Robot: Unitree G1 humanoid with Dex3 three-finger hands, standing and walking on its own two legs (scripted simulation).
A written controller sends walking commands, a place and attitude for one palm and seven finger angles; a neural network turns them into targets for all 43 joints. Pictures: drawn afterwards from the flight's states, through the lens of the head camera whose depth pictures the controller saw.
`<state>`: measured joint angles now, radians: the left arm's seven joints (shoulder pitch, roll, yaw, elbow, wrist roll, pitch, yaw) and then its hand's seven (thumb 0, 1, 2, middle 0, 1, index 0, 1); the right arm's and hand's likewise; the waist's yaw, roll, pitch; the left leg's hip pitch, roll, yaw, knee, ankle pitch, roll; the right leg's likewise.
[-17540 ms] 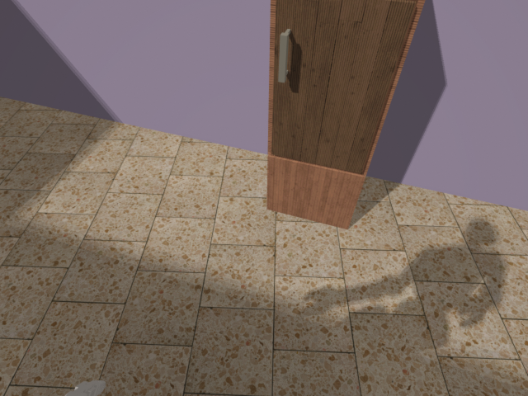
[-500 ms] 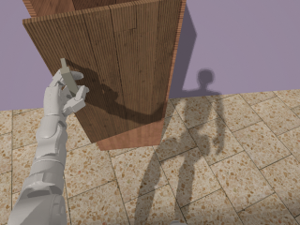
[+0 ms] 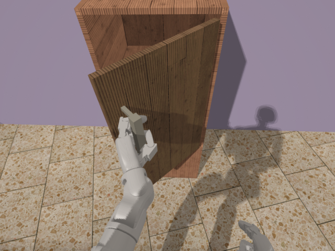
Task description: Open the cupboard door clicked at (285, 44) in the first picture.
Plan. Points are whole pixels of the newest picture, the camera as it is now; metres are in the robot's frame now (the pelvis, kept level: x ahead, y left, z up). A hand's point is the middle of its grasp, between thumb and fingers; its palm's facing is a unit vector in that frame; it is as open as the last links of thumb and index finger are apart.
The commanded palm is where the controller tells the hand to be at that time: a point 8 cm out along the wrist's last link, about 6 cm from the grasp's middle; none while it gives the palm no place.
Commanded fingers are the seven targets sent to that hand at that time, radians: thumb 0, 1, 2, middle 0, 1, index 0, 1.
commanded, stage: pull the door open along its arc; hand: left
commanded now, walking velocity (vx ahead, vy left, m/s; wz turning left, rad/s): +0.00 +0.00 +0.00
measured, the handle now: (134, 132) +0.39 +0.10 +0.08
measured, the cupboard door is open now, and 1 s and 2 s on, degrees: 44 48 50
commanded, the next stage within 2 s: open thumb and fingers to let go in 0.04 s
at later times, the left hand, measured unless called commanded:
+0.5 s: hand (160, 147) +0.34 +0.03 +0.08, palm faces +0.37 -0.93 -0.04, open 9.3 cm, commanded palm +0.29 +0.07 +0.08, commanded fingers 0.00 -0.43 0.33 -0.31 -1.21 -0.31 -1.21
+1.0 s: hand (157, 146) +0.34 +0.04 +0.08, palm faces +0.32 -0.95 -0.03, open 14.7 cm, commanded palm +0.30 +0.08 +0.08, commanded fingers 0.00 -0.50 0.30 -0.15 -0.30 -0.15 -0.30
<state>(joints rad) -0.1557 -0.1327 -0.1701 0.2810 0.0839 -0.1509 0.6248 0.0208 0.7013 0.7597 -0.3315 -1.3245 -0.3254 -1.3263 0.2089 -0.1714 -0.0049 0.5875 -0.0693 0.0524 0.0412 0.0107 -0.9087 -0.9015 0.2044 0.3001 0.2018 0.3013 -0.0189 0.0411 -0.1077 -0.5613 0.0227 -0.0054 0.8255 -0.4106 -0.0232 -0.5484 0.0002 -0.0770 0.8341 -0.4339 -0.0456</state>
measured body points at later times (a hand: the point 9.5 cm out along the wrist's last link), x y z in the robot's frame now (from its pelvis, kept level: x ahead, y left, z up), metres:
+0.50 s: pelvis -0.01 -0.02 +0.00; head +0.01 -0.05 +0.45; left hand +0.31 +0.08 +0.09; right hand +0.15 -0.24 -0.12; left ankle +0.00 +0.13 -0.70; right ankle -0.01 -0.09 -0.70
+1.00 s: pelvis -0.02 +0.00 +0.00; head +0.01 -0.02 +0.45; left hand +0.31 +0.09 +0.09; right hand +0.14 -0.22 -0.12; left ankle +0.00 +0.14 -0.70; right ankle -0.01 -0.09 -0.70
